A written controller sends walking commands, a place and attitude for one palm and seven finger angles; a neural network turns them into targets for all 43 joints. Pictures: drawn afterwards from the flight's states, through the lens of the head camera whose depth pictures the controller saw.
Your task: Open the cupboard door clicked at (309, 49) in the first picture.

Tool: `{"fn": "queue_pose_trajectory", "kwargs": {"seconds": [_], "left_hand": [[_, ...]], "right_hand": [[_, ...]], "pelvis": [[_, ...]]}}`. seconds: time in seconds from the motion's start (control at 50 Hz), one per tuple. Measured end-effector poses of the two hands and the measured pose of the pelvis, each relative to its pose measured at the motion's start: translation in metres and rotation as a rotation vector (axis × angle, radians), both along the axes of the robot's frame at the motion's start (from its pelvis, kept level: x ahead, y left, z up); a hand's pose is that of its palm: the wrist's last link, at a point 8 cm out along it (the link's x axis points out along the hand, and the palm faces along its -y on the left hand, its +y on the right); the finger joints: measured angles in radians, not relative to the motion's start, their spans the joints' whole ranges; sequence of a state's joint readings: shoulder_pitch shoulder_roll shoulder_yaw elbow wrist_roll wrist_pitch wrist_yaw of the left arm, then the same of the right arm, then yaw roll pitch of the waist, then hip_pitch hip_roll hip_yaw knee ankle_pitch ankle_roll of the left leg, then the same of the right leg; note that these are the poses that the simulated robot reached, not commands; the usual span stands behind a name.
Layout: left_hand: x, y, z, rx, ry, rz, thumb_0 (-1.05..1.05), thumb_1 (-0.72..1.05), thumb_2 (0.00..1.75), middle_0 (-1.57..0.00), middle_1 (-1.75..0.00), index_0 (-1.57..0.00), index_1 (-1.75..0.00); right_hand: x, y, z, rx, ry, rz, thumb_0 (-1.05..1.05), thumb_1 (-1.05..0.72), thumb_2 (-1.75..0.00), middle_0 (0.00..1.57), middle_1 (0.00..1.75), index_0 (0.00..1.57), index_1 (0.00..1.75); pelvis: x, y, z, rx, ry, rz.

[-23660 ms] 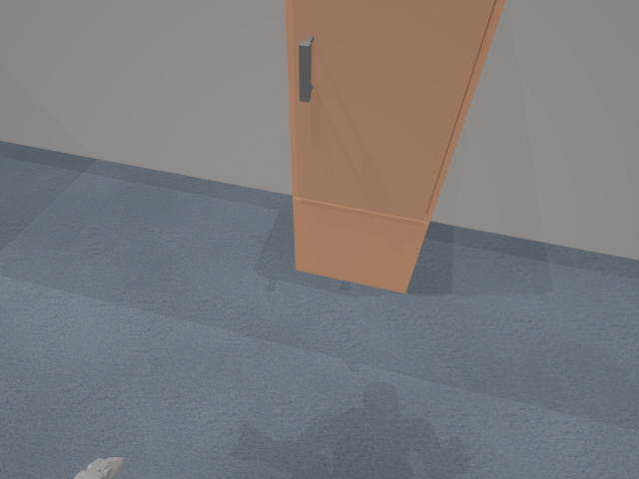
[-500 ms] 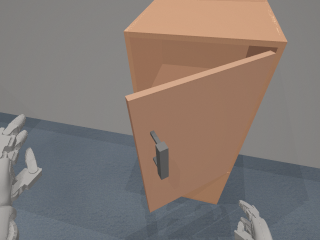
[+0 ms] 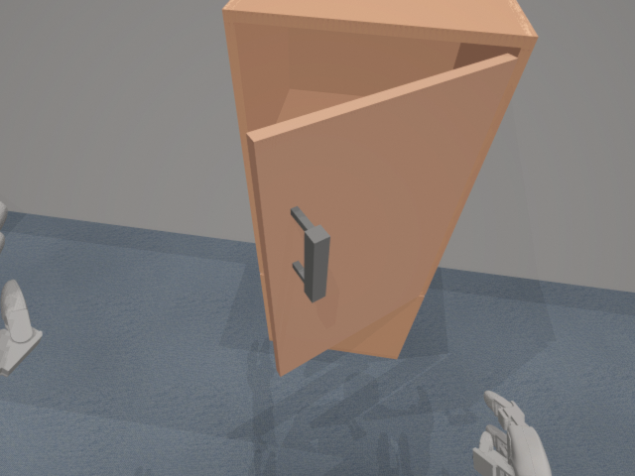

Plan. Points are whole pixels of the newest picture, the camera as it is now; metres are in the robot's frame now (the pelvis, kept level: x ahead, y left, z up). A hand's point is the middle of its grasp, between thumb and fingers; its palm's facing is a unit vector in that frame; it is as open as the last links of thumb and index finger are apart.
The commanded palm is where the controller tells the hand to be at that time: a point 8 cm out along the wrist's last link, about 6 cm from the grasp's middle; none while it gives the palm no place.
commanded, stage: step back with the hand held close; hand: left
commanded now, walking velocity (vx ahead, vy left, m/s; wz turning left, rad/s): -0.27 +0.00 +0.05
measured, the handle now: (307, 255) +0.37 +0.04 +0.08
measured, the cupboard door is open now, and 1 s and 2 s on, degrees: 40 40 40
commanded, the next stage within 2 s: stop stepping back and stand still in 0.64 s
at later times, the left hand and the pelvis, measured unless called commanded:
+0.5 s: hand out of the picture +0.12 +0.27 +0.16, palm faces +0.48 -0.76 -0.45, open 7.5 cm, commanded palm +0.05 +0.30 +0.19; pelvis -0.08 +0.00 -0.01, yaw +3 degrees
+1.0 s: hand out of the picture -0.02 +0.24 +0.18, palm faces +0.39 -0.78 -0.48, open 7.5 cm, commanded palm -0.08 +0.29 +0.19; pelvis -0.22 -0.01 +0.00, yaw +0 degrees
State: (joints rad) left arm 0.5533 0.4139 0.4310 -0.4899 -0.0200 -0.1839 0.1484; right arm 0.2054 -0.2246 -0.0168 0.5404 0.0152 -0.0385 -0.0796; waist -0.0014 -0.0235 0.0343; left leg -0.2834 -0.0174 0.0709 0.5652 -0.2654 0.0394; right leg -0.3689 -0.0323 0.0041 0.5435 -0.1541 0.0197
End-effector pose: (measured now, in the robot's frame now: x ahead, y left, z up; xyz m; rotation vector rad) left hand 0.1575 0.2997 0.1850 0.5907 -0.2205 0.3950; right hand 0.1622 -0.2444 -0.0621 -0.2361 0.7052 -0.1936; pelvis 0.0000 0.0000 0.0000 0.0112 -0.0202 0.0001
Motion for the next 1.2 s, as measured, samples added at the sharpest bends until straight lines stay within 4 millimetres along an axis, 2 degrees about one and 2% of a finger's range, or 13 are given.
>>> {"fn": "queue_pose_trajectory", "kwargs": {"seconds": [0.16, 0.3, 0.38, 0.44, 0.56, 0.64, 0.7, 0.78, 0.92, 1.0, 1.08, 1.14, 1.2], "left_hand": [[-0.03, 0.0, -0.006, -0.023, -0.079, 0.032, 0.01, 0.88, 0.9, -0.21, -0.3, -0.21, -0.3], [-0.046, 0.003, 0.001, 0.014, -0.112, -0.008, 0.01, 0.88, 0.9, -0.21, -0.3, -0.21, -0.3], [-0.063, 0.008, 0.007, 0.071, -0.122, 0.019, 0.01, 0.88, 0.9, -0.21, -0.3, -0.21, -0.3], [-0.074, 0.008, 0.003, 0.045, -0.112, 0.042, 0.01, 0.88, 0.9, -0.21, -0.3, -0.21, -0.3], [-0.09, 0.002, -0.007, -0.027, -0.067, -0.021, 0.01, 0.88, 0.9, -0.21, -0.3, -0.21, -0.3], [-0.107, 0.014, -0.003, 0.016, -0.072, -0.06, 0.01, 0.88, 0.9, -0.21, -0.3, -0.21, -0.3], [-0.126, 0.024, 0.005, 0.033, -0.066, -0.045, 0.01, 0.88, 0.9, -0.21, -0.3, -0.21, -0.3], [-0.153, 0.024, 0.013, -0.016, -0.085, -0.017, 0.01, 0.88, 0.9, -0.21, -0.3, -0.21, -0.3], [-0.187, 0.001, 0.012, -0.075, -0.079, -0.028, 0.01, 0.89, 0.9, -0.21, -0.3, -0.2, -0.3], [-0.216, -0.02, 0.014, 0.005, -0.04, -0.068, 0.01, 0.89, 0.9, -0.21, -0.3, -0.2, -0.3], [-0.238, -0.022, 0.021, 0.007, -0.052, -0.062, 0.01, 0.88, 0.9, -0.21, -0.3, -0.21, -0.3], [-0.241, -0.012, 0.019, -0.014, -0.096, -0.007, 0.01, 0.88, 0.9, -0.21, -0.3, -0.21, -0.3], [-0.233, -0.004, 0.01, -0.061, -0.134, 0.027, 0.01, 0.88, 0.9, -0.21, -0.3, -0.21, -0.3]], "right_hand": [[-0.032, 0.01, -0.017, 0.011, 0.015, 0.042, 0.01, -0.91, -0.9, 0.2, 0.3, 0.2, 0.3], [-0.063, 0.013, -0.018, -0.004, 0.033, 0.03, 0.01, -0.91, -0.9, 0.2, 0.3, 0.21, 0.3], [-0.071, 0.013, -0.021, 0.008, 0.027, 0.032, 0.01, -0.91, -0.9, 0.2, 0.3, 0.21, 0.3], [-0.073, 0.012, -0.024, 0.016, 0.03, 0.057, 0.01, -0.91, -0.9, 0.2, 0.3, 0.2, 0.3], [-0.083, 0.014, -0.01, -0.011, 0.052, 0.071, 0.01, -0.91, -0.9, 0.2, 0.3, 0.2, 0.3], [-0.089, 0.022, 0.001, -0.05, 0.008, 0.073, 0.01, -0.91, -0.9, 0.2, 0.3, 0.2, 0.3], [-0.1, 0.031, 0.009, -0.038, -0.026, 0.082, 0.01, -0.91, -0.9, 0.2, 0.3, 0.2, 0.3], [-0.122, 0.043, 0.016, -0.006, -0.045, 0.106, 0.01, -0.91, -0.9, 0.2, 0.3, 0.2, 0.3], [-0.174, 0.045, 0.014, 0.043, -0.054, 0.119, 0.01, -0.91, -0.9, 0.2, 0.3, 0.21, 0.3], [-0.208, 0.03, -0.003, 0.06, -0.029, 0.125, 0.01, -0.9, -0.9, 0.2, 0.3, 0.21, 0.3], [-0.252, 0.007, -0.014, 0.053, 0.072, 0.055, 0.01, -0.91, -0.9, 0.2, 0.3, 0.21, 0.3], [-0.278, -0.011, -0.018, 0.017, 0.119, 0.009, 0.01, -0.91, -0.9, 0.2, 0.3, 0.21, 0.3], [-0.292, -0.025, -0.022, -0.027, 0.13, -0.025, 0.01, -0.91, -0.9, 0.2, 0.3, 0.21, 0.3]], "pelvis": [[-0.028, 0.0, -0.011, -0.008, -0.007, 0.011], [-0.049, 0.004, -0.012, -0.024, -0.006, 0.036], [-0.053, 0.0, -0.014, -0.035, 0.005, 0.051], [-0.064, -0.003, -0.013, -0.041, 0.016, 0.036], [-0.089, 0.003, -0.004, -0.024, 0.028, 0.048], [-0.11, 0.012, -0.007, -0.031, 0.036, 0.061], [-0.126, 0.014, -0.001, -0.046, 0.037, 0.048], [-0.148, 0.014, 0.008, -0.067, 0.044, 0.01], [-0.194, -0.001, 0.009, -0.051, 0.062, 0.016], [-0.224, -0.013, -0.001, -0.016, 0.063, -0.006], [-0.227, -0.016, 0.005, -0.011, 0.044, -0.027], [-0.228, -0.016, 0.006, 0.005, 0.036, -0.03], [-0.23, -0.011, 0.002, 0.002, 0.026, -0.016]]}}
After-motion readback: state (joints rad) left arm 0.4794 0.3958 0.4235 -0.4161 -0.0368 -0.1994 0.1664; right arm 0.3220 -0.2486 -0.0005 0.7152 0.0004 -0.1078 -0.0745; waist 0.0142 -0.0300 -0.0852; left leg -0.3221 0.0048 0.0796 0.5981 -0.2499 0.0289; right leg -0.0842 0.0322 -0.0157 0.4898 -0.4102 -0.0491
